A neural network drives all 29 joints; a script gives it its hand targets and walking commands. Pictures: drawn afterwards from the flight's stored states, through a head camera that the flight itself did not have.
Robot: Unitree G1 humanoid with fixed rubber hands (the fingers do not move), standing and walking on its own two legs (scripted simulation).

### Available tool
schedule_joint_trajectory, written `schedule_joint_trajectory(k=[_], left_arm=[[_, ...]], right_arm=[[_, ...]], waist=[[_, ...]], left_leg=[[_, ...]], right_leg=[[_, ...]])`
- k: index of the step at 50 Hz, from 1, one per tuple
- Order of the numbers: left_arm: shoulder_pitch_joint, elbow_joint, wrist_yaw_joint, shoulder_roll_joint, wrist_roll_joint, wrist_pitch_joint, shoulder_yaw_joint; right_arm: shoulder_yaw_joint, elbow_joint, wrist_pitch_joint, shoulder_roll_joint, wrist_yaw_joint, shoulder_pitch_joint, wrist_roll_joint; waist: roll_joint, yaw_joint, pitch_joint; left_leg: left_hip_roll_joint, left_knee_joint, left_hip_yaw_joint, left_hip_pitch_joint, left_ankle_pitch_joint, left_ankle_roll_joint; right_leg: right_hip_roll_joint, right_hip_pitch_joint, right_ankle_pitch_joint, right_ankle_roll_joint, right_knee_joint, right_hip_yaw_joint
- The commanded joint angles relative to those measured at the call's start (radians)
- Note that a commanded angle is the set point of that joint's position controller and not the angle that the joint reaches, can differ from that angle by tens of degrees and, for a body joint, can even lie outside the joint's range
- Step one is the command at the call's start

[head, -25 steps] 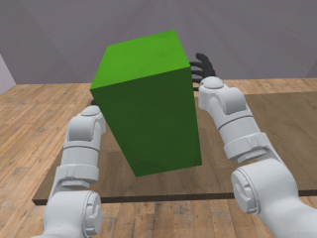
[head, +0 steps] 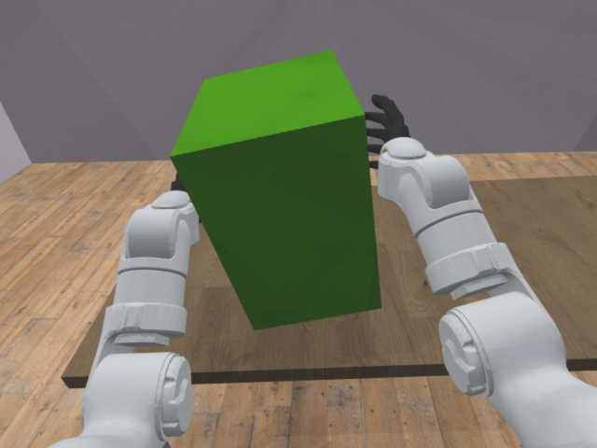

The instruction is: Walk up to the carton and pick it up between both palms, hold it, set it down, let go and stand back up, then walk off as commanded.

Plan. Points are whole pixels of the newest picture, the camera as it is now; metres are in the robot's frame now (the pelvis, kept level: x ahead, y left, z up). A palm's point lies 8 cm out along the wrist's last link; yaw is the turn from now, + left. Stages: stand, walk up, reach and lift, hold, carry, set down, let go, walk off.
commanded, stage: hold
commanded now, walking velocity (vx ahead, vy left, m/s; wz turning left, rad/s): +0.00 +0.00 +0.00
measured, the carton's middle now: (292, 192) +0.41 +0.03 +0.23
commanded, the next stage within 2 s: none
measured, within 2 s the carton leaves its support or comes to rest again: neither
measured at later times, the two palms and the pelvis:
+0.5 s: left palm (183, 198) +0.36 +0.16 +0.26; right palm (402, 144) +0.37 -0.11 +0.31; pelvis -0.01 +0.00 +0.00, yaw +0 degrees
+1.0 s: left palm (183, 199) +0.36 +0.16 +0.26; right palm (402, 146) +0.37 -0.11 +0.31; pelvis -0.01 +0.00 +0.00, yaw +0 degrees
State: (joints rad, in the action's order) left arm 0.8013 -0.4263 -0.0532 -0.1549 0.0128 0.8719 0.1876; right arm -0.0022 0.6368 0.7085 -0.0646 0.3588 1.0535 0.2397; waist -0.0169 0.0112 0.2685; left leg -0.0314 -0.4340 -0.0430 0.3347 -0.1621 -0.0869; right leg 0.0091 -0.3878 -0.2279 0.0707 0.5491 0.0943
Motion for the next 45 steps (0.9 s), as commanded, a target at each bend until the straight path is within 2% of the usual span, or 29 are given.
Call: schedule_joint_trajectory(k=[1,3,4,6,8,9,10,11,13,15,16,17,19,20,22,23,25,26,28,30,32,33,35,38,40,41,42,43,45], left_arm=[[1.363,0.619,0.124,0.625,-0.242,-0.163,-0.345],[1.353,0.601,0.122,0.637,-0.235,-0.159,-0.344],[1.368,0.628,0.122,0.643,-0.252,-0.161,-0.363],[1.313,0.620,0.122,0.634,-0.235,-0.149,-0.357],[1.363,0.610,0.121,0.621,-0.231,-0.152,-0.328],[1.392,0.616,0.117,0.619,-0.232,-0.154,-0.329],[1.363,0.585,0.117,0.618,-0.220,-0.147,-0.319],[1.404,0.559,0.119,0.614,-0.230,-0.152,-0.313],[1.400,0.513,0.118,0.586,-0.190,-0.152,-0.265],[1.403,0.451,0.120,0.577,-0.180,-0.153,-0.237],[1.400,0.445,0.117,0.605,-0.195,-0.154,-0.259],[1.440,0.408,0.123,0.581,-0.185,-0.159,-0.243],[1.437,0.420,0.117,0.597,-0.204,-0.167,-0.254],[1.402,0.432,0.115,0.609,-0.198,-0.162,-0.257],[1.412,0.439,0.112,0.573,-0.174,-0.162,-0.228],[1.428,0.428,0.115,0.573,-0.175,-0.161,-0.231],[1.411,0.397,0.121,0.569,-0.168,-0.155,-0.225],[1.352,0.381,0.122,0.571,-0.147,-0.149,-0.216],[1.379,0.395,0.127,0.554,-0.151,-0.155,-0.201],[1.382,0.466,0.126,0.566,-0.165,-0.156,-0.239],[1.357,0.433,0.125,0.570,-0.147,-0.147,-0.217],[1.379,0.490,0.124,0.566,-0.153,-0.152,-0.228],[1.400,0.497,0.123,0.563,-0.161,-0.147,-0.240],[1.418,0.484,0.118,0.582,-0.170,-0.147,-0.257],[1.392,0.498,0.113,0.579,-0.174,-0.145,-0.259],[1.365,0.457,0.116,0.570,-0.161,-0.137,-0.251],[1.369,0.501,0.116,0.579,-0.164,-0.139,-0.254],[1.379,0.492,0.118,0.585,-0.161,-0.140,-0.247],[1.397,0.473,0.114,0.568,-0.155,-0.138,-0.239]], right_arm=[[-0.207,-0.291,-0.002,0.767,-0.161,0.825,0.314],[-0.197,-0.294,-0.005,0.748,-0.166,0.832,0.307],[-0.216,-0.343,-0.009,0.776,-0.162,0.868,0.321],[-0.235,-0.362,-0.004,0.762,-0.154,0.830,0.332],[-0.210,-0.323,0.001,0.763,-0.159,0.846,0.318],[-0.212,-0.311,0.001,0.775,-0.164,0.876,0.327],[-0.199,-0.288,0.004,0.748,-0.167,0.855,0.324],[-0.194,-0.306,-0.001,0.771,-0.171,0.915,0.305],[-0.147,-0.203,0.007,0.753,-0.177,0.884,0.276],[-0.124,-0.181,0.002,0.747,-0.189,0.906,0.257],[-0.125,-0.187,-0.005,0.743,-0.192,0.916,0.256],[-0.099,-0.145,-0.005,0.754,-0.195,0.939,0.238],[-0.088,-0.130,-0.009,0.742,-0.205,0.924,0.225],[-0.098,-0.115,-0.004,0.733,-0.205,0.881,0.236],[-0.128,-0.122,-0.001,0.750,-0.208,0.890,0.242],[-0.106,-0.091,0.003,0.746,-0.206,0.876,0.223],[-0.099,-0.093,0.004,0.727,-0.207,0.880,0.229],[-0.102,-0.081,0.008,0.710,-0.207,0.847,0.229],[-0.114,-0.103,0.005,0.724,-0.204,0.888,0.238],[-0.134,-0.131,0.005,0.740,-0.200,0.852,0.255],[-0.135,-0.151,0.003,0.727,-0.198,0.878,0.259],[-0.158,-0.167,0.009,0.745,-0.195,0.867,0.273],[-0.149,-0.149,0.016,0.737,-0.190,0.853,0.271],[-0.145,-0.153,0.011,0.725,-0.197,0.882,0.279],[-0.152,-0.175,0.014,0.727,-0.194,0.874,0.270],[-0.147,-0.154,0.020,0.715,-0.187,0.865,0.271],[-0.142,-0.142,0.022,0.724,-0.186,0.820,0.270],[-0.159,-0.181,0.010,0.732,-0.190,0.871,0.283],[-0.147,-0.153,0.019,0.727,-0.192,0.881,0.275]], waist=[[0.130,0.132,0.607],[0.143,0.133,0.598],[0.131,0.125,0.642],[0.132,0.125,0.633],[0.126,0.127,0.605],[0.119,0.112,0.606],[0.114,0.118,0.581],[0.091,0.107,0.578],[0.099,0.101,0.515],[0.071,0.092,0.491],[0.078,0.102,0.514],[0.085,0.091,0.467],[0.080,0.105,0.481],[0.091,0.116,0.484],[0.062,0.082,0.495],[0.079,0.104,0.469],[0.071,0.108,0.446],[0.083,0.103,0.433],[0.049,0.093,0.445],[0.077,0.105,0.507],[0.065,0.091,0.493],[0.064,0.097,0.523],[0.084,0.111,0.512],[0.110,0.106,0.511],[0.087,0.113,0.536],[0.082,0.116,0.493],[0.099,0.124,0.497],[0.082,0.103,0.523],[0.083,0.108,0.504]], left_leg=[[0.128,-0.001,-0.001,-0.131,0.189,0.012],[0.123,-0.002,0.001,-0.129,0.191,0.005],[0.126,-0.006,-0.001,-0.128,0.198,0.008],[0.130,-0.016,-0.003,-0.126,0.226,0.009],[0.133,-0.009,-0.005,-0.117,0.181,0.017],[0.130,-0.007,-0.004,-0.110,0.180,0.016],[0.126,-0.004,-0.005,-0.118,0.171,0.014],[0.131,-0.002,-0.002,-0.092,0.128,0.027],[0.124,0.010,0.004,-0.077,0.094,0.030],[0.120,0.019,0.006,-0.071,0.055,0.036],[0.116,0.019,0.005,-0.074,0.059,0.031],[0.119,0.023,0.013,-0.058,0.005,0.038],[0.113,0.027,0.016,-0.057,0.019,0.030],[0.108,0.032,0.015,-0.071,0.046,0.025],[0.116,0.026,0.016,-0.064,0.059,0.040],[0.114,0.029,0.014,-0.063,0.041,0.035],[0.112,0.038,0.010,-0.064,0.034,0.038],[0.109,0.037,0.009,-0.061,0.045,0.031],[0.119,0.033,0.009,-0.050,0.047,0.042],[0.116,0.029,0.006,-0.069,0.082,0.035],[0.119,0.026,0.003,-0.052,0.087,0.037],[0.119,0.018,0.001,-0.063,0.115,0.039],[0.121,0.020,0.001,-0.067,0.090,0.032],[0.118,0.029,0.000,-0.075,0.085,0.026],[0.120,0.024,0.001,-0.073,0.101,0.029],[0.119,0.028,-0.001,-0.068,0.091,0.028],[0.118,0.024,-0.002,-0.069,0.108,0.024],[0.121,0.017,-0.002,-0.074,0.117,0.031],[0.124,0.021,0.001,-0.070,0.099,0.033]], right_leg=[[0.010,0.560,0.442,-0.186,-0.150,-0.123],[0.005,0.558,0.425,-0.183,-0.159,-0.128],[0.006,0.572,0.435,-0.187,-0.154,-0.130],[0.000,0.602,0.515,-0.191,-0.148,-0.137],[0.002,0.578,0.433,-0.189,-0.159,-0.134],[0.007,0.564,0.401,-0.188,-0.161,-0.132],[0.010,0.548,0.364,-0.184,-0.170,-0.136],[-0.002,0.528,0.313,-0.190,-0.179,-0.140],[-0.012,0.493,0.197,-0.187,-0.198,-0.156],[-0.015,0.465,0.095,-0.182,-0.221,-0.154],[-0.010,0.459,0.105,-0.175,-0.217,-0.157],[-0.021,0.423,0.008,-0.178,-0.232,-0.158],[-0.011,0.427,0.015,-0.172,-0.227,-0.152],[-0.005,0.445,0.072,-0.166,-0.219,-0.148],[-0.015,0.468,0.063,-0.177,-0.222,-0.156],[-0.017,0.463,0.069,-0.175,-0.218,-0.153],[-0.015,0.453,0.077,-0.173,-0.227,-0.152],[-0.020,0.462,0.078,-0.170,-0.231,-0.165],[-0.022,0.472,0.083,-0.181,-0.229,-0.161],[-0.013,0.516,0.170,-0.175,-0.205,-0.153],[-0.021,0.533,0.183,-0.182,-0.210,-0.165],[-0.025,0.550,0.229,-0.186,-0.201,-0.170],[-0.019,0.540,0.224,-0.187,-0.195,-0.161],[-0.014,0.522,0.208,-0.178,-0.201,-0.151],[-0.012,0.540,0.249,-0.182,-0.193,-0.152],[-0.014,0.536,0.234,-0.181,-0.204,-0.152],[-0.016,0.546,0.259,-0.183,-0.195,-0.155],[-0.012,0.556,0.261,-0.184,-0.194,-0.148],[-0.008,0.538,0.220,-0.180,-0.199,-0.146]])
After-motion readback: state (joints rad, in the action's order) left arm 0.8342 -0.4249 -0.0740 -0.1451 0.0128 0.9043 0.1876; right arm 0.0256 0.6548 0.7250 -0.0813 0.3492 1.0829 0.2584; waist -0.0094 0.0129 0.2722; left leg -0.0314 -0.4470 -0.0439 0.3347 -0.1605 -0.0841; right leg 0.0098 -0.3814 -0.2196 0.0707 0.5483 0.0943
